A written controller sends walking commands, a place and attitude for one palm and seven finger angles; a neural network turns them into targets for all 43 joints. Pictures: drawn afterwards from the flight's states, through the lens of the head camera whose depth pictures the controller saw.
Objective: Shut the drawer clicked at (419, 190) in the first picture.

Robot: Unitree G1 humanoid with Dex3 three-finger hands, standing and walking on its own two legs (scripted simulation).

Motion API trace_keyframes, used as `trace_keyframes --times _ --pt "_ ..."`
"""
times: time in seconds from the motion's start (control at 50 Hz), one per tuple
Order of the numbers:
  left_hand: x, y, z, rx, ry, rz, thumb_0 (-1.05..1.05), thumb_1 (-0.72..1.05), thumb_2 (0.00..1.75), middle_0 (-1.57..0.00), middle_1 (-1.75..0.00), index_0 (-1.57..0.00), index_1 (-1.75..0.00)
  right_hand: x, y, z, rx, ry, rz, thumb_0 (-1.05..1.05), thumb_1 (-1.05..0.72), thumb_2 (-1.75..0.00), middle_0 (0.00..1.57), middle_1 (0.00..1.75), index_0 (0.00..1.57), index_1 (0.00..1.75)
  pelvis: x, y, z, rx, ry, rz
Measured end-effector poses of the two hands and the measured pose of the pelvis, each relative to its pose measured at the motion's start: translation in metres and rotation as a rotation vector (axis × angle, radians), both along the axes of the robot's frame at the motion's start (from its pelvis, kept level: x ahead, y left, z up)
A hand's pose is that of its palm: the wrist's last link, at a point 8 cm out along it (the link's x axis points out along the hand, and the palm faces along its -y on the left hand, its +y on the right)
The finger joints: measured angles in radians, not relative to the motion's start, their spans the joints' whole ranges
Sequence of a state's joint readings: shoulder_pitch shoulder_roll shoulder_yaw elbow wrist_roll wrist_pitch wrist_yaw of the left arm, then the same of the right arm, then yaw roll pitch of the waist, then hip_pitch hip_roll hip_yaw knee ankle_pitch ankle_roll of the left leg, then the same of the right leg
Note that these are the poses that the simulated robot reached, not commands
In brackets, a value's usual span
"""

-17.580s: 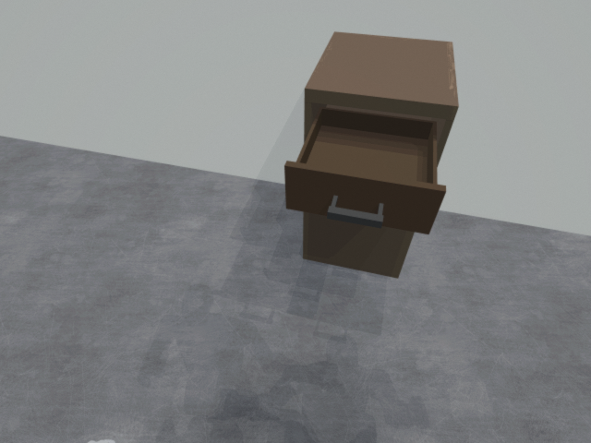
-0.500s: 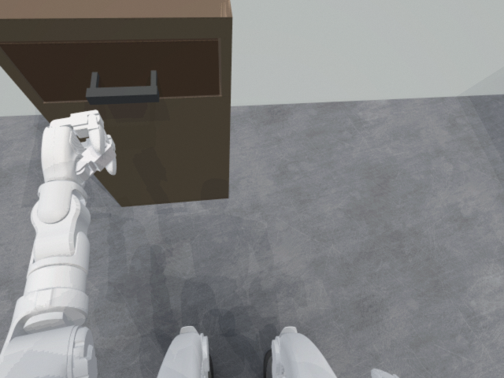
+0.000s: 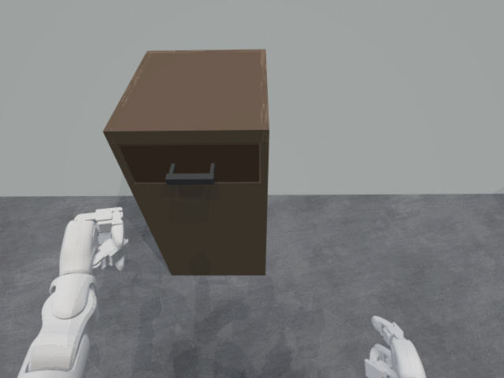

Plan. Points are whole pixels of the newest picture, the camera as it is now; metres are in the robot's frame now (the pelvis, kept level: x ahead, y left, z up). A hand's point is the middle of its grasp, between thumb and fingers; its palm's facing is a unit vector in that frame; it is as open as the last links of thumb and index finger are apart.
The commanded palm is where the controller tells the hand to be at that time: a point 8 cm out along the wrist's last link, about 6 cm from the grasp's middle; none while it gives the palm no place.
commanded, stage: draw the hand back to the body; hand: left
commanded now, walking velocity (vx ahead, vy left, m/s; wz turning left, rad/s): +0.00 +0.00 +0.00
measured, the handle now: (191, 173) +0.62 +0.21 -0.09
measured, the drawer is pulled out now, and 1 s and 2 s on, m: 0.00 0.00 0.00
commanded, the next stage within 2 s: step back with the hand held close in 0.58 s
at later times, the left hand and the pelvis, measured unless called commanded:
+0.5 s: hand (38, 294) +0.17 +0.23 +0.18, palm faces +0.41 -0.81 -0.41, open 3.3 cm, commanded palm +0.13 +0.27 +0.19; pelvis +0.00 -0.01 +0.01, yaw +0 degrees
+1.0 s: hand (48, 295) +0.18 +0.24 +0.16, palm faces +0.27 -0.83 -0.49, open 3.2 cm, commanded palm +0.12 +0.28 +0.19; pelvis -0.02 +0.01 +0.01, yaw -2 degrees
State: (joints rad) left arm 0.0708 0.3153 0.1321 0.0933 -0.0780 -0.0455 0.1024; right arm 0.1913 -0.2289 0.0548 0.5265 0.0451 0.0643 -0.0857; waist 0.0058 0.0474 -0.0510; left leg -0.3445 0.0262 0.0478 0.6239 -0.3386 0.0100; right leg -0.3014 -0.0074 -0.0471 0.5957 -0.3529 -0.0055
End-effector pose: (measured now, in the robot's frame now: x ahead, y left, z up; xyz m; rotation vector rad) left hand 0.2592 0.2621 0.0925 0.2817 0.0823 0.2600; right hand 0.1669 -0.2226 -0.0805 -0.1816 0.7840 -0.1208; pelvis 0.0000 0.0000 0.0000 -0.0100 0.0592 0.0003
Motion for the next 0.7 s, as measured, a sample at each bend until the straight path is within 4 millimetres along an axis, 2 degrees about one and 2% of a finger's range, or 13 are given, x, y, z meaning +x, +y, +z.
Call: trace_keyframes --times 0.2,0.46,0.54,0.62,0.7 --pt "-0.059 0.002 0.045 0.056 -0.082 0.044 0.02 0.90 0.90 -1.40 -1.60 -1.40 -1.59 0.018 0.003 0.019 0.012 -0.098 0.064 0.01 -0.90 -0.90 0.20 0.30 0.20 0.30 0.003 -0.006 0.012 0.005 -0.086 0.003" --pt "-0.126 0.003 0.105 0.223 -0.223 0.088 0.01 0.90 0.90 -1.41 -1.60 -1.40 -1.59 0.017 -0.003 0.021 0.016 -0.155 0.083 0.02 -0.90 -0.90 0.20 0.30 0.20 0.30 0.002 -0.011 0.014 0.000 -0.126 0.007" --pt "-0.131 0.005 0.103 0.223 -0.224 0.109 0.01 0.90 0.90 -1.41 -1.60 -1.40 -1.59 0.013 -0.003 0.017 0.019 -0.148 0.082 0.02 -0.90 -0.90 0.20 0.30 0.20 0.30 -0.002 -0.011 0.014 0.001 -0.131 0.011" --pt "-0.129 0.005 0.093 0.195 -0.201 0.119 0.01 0.90 0.90 -1.41 -1.60 -1.40 -1.59 0.008 -0.004 0.015 0.014 -0.139 0.079 0.02 -0.90 -0.90 0.20 0.30 0.20 0.30 -0.003 -0.012 0.014 0.003 -0.133 0.009" --pt "-0.127 0.001 0.092 0.185 -0.204 0.101 0.01 0.90 0.90 -1.41 -1.60 -1.40 -1.59 0.003 -0.005 0.016 0.010 -0.145 0.070 0.02 -0.90 -0.90 0.20 0.30 0.20 0.30 -0.004 -0.012 0.014 0.003 -0.137 0.004"
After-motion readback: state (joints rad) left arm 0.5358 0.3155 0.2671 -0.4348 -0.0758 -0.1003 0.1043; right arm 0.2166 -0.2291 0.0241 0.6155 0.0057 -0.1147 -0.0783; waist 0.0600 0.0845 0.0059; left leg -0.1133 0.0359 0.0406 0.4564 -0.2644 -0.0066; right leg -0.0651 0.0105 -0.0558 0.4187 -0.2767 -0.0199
